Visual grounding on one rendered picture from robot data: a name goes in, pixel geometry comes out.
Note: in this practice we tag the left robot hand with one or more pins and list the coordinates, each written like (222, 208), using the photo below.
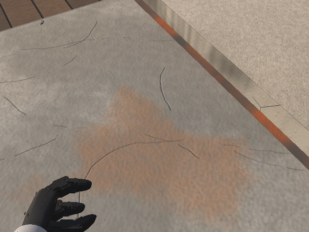
(45, 209)

